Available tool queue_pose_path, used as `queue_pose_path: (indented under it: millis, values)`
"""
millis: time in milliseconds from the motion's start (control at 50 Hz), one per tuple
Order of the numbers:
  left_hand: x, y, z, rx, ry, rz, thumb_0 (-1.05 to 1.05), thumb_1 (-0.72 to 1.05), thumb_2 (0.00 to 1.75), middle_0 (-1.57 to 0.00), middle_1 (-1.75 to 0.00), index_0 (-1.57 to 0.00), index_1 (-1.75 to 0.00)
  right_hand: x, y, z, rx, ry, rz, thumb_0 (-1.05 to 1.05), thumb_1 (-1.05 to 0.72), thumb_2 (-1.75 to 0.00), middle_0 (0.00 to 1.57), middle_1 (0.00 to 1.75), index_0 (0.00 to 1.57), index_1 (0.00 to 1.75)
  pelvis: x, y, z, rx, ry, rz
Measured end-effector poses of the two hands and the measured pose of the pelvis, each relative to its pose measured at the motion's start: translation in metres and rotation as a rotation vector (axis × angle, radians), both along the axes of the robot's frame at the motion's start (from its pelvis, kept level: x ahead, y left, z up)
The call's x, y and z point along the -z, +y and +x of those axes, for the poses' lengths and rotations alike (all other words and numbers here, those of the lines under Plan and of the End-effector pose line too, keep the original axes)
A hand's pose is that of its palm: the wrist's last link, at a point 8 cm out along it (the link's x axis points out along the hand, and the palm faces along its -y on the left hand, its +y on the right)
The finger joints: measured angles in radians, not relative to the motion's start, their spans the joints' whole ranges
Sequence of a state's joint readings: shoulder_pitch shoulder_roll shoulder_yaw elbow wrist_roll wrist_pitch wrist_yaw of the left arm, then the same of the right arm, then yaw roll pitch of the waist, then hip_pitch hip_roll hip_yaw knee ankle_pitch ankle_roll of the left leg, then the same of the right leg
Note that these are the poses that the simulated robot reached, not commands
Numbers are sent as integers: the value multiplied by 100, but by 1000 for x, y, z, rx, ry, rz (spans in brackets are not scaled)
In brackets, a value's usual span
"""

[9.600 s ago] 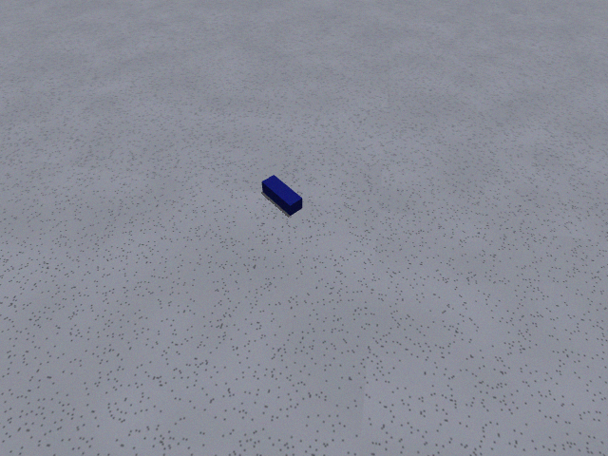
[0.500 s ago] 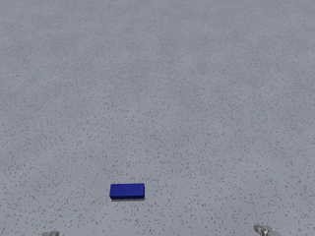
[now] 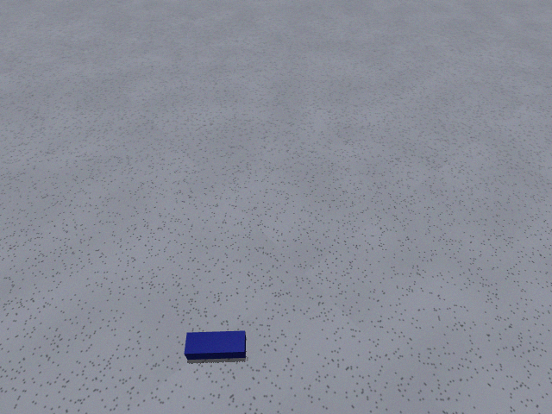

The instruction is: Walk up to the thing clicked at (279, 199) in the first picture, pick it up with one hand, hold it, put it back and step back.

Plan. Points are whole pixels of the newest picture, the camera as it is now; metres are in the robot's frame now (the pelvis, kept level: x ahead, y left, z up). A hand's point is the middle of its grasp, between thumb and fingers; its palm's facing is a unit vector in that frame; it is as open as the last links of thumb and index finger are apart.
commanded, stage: walk up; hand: left
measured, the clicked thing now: (216, 345) +0.47 +0.20 -0.75
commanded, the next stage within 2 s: stand in 0.28 s
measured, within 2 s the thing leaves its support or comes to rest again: neither
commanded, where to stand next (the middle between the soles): +0.05 +0.02 m, yaw +1 degrees
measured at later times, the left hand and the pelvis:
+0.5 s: hand out of the picture +0.09 +0.25 -0.16, palm faces -0.03 -0.94 -0.34, open 7.4 cm; pelvis +0.01 -0.01 +0.00, yaw +0 degrees
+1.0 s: hand out of the picture +0.10 +0.24 -0.15, palm faces -0.05 -0.94 -0.35, open 7.4 cm; pelvis +0.03 -0.01 +0.00, yaw +0 degrees
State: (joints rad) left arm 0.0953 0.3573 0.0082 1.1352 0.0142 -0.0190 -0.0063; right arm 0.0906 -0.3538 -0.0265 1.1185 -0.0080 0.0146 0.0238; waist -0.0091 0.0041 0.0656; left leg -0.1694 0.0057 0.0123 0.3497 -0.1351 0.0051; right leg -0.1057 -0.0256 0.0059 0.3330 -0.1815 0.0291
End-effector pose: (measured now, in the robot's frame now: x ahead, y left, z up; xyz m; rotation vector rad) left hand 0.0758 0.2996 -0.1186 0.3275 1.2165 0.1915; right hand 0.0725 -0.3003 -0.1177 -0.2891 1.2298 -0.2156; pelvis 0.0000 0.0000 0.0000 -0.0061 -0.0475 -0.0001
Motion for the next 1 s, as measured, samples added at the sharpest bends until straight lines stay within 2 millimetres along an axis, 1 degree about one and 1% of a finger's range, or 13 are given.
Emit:
queue_pose_path:
  millis: [100,200,360,500,720,860,1000]
  values:
    - [-1,1,-5,-8,16,6,0,90,90,-21,-30,-20,-30,3,1,-3,-1,17,8,0,-90,-90,20,30,20,30,0,-1,1,-3,5,0]
    - [-2,1,-6,-15,22,11,0,90,90,-21,-30,-20,-30,5,2,-1,-5,25,15,0,-90,-90,20,30,20,30,0,-2,3,-7,9,0]
    - [-2,-3,2,-10,11,8,0,90,90,-21,-30,-20,-30,4,2,9,-16,3,11,0,-90,-90,20,30,20,30,-1,-4,9,-7,7,3]
    - [0,-9,11,6,-3,-9,0,90,90,-21,-30,-20,-30,-1,-2,16,-18,-19,-5,0,-90,-90,20,30,20,30,-1,-6,13,-4,7,5]
    - [2,-13,15,15,11,-16,0,90,90,-21,-30,-20,-30,-3,-10,15,-10,1,-20,0,-90,-90,20,30,20,30,-2,-8,18,-1,14,6]
    - [1,-13,15,12,25,-8,0,90,90,-21,-30,-20,-30,-1,-10,15,-9,19,-17,0,-90,-90,20,30,20,30,-2,-10,23,-1,17,7]
    - [-1,-13,20,11,18,0,0,90,90,-21,-30,-20,-30,1,-10,19,-12,16,-10,0,-90,-90,20,30,20,30,-2,-11,25,-1,16,8]
